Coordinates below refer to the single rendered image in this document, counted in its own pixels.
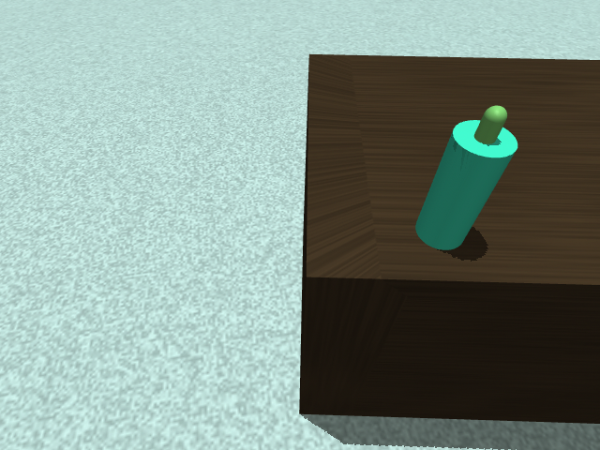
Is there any bottle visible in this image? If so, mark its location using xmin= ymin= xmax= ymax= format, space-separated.
xmin=415 ymin=105 xmax=518 ymax=250

